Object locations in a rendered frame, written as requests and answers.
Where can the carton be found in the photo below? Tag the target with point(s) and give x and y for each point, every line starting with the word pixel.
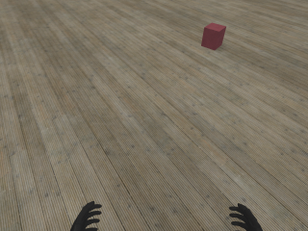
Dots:
pixel 213 35

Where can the left robot hand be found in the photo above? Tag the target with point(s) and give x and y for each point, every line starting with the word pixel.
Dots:
pixel 82 221

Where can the right robot hand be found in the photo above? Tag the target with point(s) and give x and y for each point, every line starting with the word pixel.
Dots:
pixel 251 223

